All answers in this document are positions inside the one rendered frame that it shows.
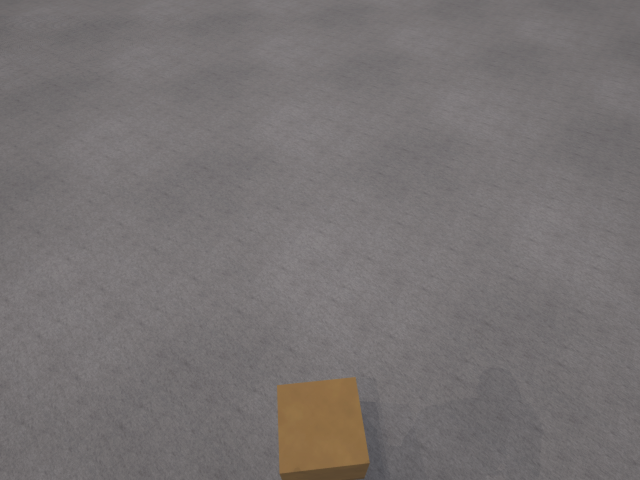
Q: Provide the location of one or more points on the carton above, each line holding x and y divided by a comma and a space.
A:
321, 432

